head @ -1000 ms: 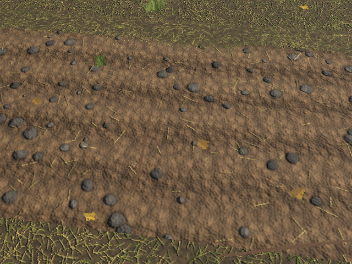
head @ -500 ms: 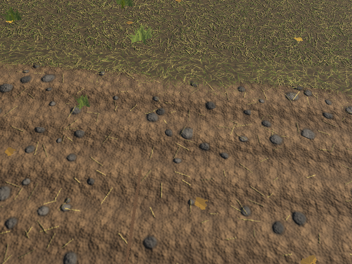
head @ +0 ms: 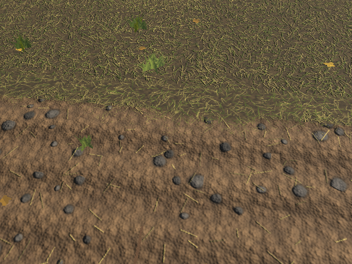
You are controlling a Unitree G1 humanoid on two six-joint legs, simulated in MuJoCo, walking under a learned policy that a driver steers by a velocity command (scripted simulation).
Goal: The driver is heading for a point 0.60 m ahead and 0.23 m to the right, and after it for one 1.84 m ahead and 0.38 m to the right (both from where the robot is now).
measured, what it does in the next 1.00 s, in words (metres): walks ahead, turning right: left foot, then right foot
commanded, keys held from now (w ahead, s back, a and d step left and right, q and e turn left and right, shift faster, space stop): w+e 0.86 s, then e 0.14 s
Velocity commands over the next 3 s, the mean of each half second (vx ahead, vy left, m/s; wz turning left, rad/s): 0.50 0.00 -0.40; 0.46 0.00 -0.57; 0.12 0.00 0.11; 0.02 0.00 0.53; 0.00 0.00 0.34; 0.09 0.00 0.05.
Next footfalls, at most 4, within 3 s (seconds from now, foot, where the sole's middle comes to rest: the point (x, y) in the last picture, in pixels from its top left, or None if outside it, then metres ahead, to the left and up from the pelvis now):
0.30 left None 0.35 0.14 -0.78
0.82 right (252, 260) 0.51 -0.20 -0.78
1.30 left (227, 200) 0.76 -0.13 -0.78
1.66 right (281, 233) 0.61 -0.33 -0.78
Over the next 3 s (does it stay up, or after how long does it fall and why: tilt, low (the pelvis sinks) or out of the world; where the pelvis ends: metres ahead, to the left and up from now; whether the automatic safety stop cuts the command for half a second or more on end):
stays up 0.65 -0.17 -0.02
